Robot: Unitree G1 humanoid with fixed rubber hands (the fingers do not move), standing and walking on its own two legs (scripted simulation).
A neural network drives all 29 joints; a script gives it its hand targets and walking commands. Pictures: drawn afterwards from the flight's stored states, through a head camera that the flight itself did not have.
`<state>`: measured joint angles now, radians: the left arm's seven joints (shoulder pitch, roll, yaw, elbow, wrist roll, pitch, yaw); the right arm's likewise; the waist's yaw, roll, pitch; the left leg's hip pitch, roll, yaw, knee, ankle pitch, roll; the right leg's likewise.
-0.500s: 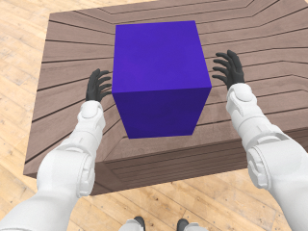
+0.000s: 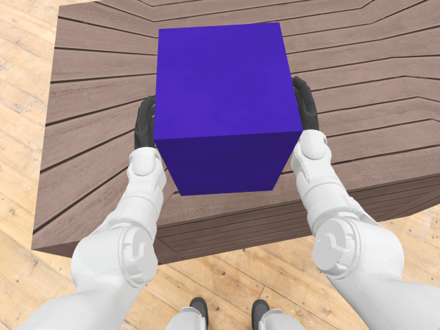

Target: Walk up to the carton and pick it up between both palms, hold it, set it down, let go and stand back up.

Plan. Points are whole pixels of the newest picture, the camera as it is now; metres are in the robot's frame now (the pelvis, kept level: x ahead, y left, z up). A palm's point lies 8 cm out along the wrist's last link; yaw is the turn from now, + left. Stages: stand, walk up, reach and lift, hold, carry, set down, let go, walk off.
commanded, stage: reach and lift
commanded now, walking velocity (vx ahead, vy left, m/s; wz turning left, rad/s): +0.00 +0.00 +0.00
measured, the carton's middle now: (223, 120) +0.48 +0.01 +0.01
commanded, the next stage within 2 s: none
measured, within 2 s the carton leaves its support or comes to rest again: leaves its support in 1.68 s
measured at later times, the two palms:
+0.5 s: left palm (147, 144) +0.43 +0.15 +0.01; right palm (304, 126) +0.44 -0.14 +0.03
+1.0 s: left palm (147, 144) +0.43 +0.15 +0.01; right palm (304, 126) +0.44 -0.14 +0.03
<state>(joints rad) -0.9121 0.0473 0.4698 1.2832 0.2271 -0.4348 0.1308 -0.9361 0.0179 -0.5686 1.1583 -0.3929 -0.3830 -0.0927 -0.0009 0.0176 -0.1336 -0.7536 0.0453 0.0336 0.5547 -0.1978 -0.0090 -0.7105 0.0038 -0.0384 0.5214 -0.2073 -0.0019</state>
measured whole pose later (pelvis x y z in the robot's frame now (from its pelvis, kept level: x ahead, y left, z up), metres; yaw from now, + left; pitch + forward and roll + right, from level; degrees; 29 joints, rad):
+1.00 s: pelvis +0.03 +0.00 +0.02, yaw +0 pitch +20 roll -1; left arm -0.77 -0.02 0.55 1.16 0.35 -0.43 0.10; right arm -0.80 0.08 -0.63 1.09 -0.48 -0.44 -0.08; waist 0.00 0.00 -0.11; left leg -0.57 0.04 0.04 0.39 -0.16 -0.01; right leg -0.53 0.01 -0.04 0.35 -0.17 0.00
